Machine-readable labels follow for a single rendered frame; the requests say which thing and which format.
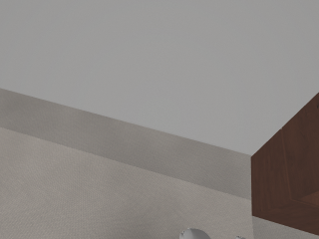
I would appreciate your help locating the cupboard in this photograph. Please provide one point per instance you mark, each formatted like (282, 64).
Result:
(285, 173)

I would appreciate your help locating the robot right thigh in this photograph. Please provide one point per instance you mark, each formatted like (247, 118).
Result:
(193, 233)

